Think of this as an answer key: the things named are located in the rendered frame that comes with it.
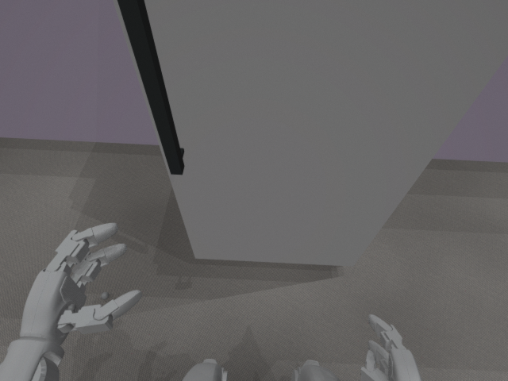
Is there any robot left forearm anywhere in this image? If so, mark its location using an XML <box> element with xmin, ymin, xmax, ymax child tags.
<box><xmin>0</xmin><ymin>337</ymin><xmax>65</xmax><ymax>381</ymax></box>

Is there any left robot thigh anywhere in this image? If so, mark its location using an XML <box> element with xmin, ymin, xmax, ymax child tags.
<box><xmin>182</xmin><ymin>363</ymin><xmax>228</xmax><ymax>381</ymax></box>

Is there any right robot thigh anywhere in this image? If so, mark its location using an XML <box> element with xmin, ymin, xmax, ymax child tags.
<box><xmin>291</xmin><ymin>365</ymin><xmax>340</xmax><ymax>381</ymax></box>

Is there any robot right hand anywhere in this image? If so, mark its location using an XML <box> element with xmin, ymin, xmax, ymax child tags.
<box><xmin>361</xmin><ymin>314</ymin><xmax>422</xmax><ymax>381</ymax></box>

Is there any robot left hand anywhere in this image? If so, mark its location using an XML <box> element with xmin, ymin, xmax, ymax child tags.
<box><xmin>20</xmin><ymin>223</ymin><xmax>142</xmax><ymax>345</ymax></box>

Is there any fridge door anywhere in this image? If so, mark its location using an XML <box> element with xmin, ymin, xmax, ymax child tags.
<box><xmin>114</xmin><ymin>0</ymin><xmax>508</xmax><ymax>267</ymax></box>

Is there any handle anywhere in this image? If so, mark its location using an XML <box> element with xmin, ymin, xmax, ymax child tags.
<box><xmin>117</xmin><ymin>0</ymin><xmax>184</xmax><ymax>175</ymax></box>

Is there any robot thigh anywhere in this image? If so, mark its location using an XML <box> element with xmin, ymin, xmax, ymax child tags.
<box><xmin>182</xmin><ymin>363</ymin><xmax>228</xmax><ymax>381</ymax></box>
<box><xmin>291</xmin><ymin>365</ymin><xmax>340</xmax><ymax>381</ymax></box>

